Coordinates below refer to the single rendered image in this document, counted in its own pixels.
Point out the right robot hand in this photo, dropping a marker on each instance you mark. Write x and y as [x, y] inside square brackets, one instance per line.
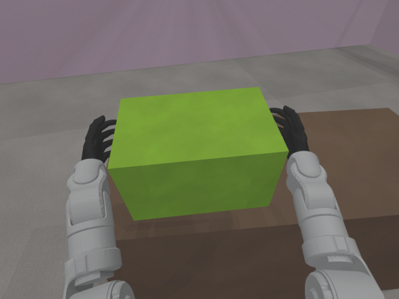
[293, 131]

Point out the pedestal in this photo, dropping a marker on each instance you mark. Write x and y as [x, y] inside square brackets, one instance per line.
[256, 253]

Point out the left robot hand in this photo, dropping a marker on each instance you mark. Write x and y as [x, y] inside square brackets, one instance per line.
[94, 146]

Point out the robot left upper arm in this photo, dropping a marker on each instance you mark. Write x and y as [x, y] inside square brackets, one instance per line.
[115, 289]

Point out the carton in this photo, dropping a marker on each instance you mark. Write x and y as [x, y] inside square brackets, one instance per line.
[193, 153]

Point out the robot right upper arm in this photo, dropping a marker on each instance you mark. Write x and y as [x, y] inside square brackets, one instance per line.
[341, 284]

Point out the robot right forearm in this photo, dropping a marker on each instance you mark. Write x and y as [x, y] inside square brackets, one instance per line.
[327, 245]

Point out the robot left forearm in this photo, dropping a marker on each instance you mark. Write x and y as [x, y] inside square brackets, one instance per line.
[93, 254]

